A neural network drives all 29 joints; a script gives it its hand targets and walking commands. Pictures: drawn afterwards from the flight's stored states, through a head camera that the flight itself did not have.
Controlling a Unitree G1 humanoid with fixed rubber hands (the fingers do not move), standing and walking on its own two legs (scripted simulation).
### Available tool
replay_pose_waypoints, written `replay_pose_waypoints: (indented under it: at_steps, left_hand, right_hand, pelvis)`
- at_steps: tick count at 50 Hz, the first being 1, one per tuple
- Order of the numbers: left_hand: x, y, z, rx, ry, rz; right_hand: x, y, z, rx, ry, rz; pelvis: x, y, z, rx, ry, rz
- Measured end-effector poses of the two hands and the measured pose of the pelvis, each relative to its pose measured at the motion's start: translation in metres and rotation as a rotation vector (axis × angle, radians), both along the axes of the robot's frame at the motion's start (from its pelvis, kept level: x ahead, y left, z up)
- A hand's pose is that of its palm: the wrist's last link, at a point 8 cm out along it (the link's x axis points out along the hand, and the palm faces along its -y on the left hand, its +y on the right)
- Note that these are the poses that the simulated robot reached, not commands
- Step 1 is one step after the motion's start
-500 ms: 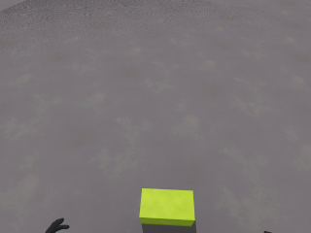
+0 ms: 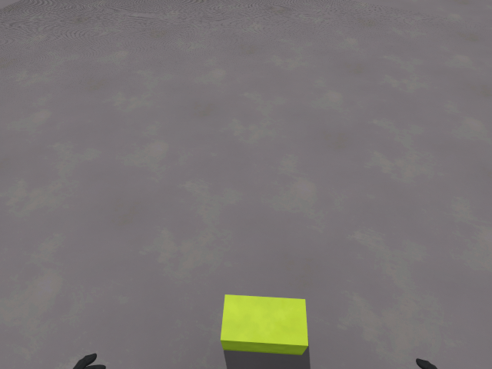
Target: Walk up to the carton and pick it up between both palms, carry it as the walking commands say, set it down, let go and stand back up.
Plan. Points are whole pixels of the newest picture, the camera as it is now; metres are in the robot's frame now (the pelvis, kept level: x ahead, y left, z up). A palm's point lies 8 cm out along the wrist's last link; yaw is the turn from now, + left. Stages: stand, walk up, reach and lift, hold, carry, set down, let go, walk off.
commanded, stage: reach and lift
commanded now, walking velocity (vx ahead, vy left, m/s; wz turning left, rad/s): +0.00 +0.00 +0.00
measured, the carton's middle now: (263, 325) +0.37 -0.04 -0.70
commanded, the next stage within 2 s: none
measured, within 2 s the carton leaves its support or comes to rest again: neither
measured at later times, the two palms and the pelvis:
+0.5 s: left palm (136, 332) +0.21 +0.23 -0.15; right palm (410, 341) +0.21 -0.29 -0.16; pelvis -0.02 -0.02 -0.06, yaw -3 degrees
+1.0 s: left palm (172, 275) +0.35 +0.20 -0.20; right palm (382, 293) +0.32 -0.28 -0.21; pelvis -0.08 +0.00 -0.12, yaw -4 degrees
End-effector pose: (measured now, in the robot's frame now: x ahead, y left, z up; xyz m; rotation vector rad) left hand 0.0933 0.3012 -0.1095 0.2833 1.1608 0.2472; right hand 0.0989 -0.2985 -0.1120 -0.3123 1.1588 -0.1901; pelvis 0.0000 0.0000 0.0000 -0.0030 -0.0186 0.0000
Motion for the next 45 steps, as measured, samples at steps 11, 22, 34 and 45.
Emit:
replay_pose_waypoints:
  at_steps: [11, 22, 34, 45]
  left_hand:
    - [0.079, -0.037, 0.001, -0.034, -0.122, -0.08]
    - [0.105, -0.071, -0.033, -0.1, -0.178, -0.038]
    - [0.165, -0.062, -0.061, -0.108, -0.278, -0.083]
    - [0.23, -0.09, -0.083, -0.177, -0.372, -0.11]
  right_hand:
    - [0.04, 0.001, -0.008, 0.04, -0.048, 0.034]
    - [0.096, -0.003, -0.037, 0.085, -0.186, 0.013]
    - [0.14, 0.022, -0.071, 0.133, -0.267, -0.021]
    - [0.187, 0.014, -0.088, 0.166, -0.363, -0.06]
  pelvis:
    - [-0.018, -0.002, -0.02, 0.016, 0.044, -0.082]
    - [-0.014, -0.016, -0.052, 0.04, 0.199, -0.072]
    - [-0.042, -0.026, -0.087, 0.017, 0.329, -0.038]
    - [-0.07, -0.007, -0.109, 0.013, 0.486, -0.061]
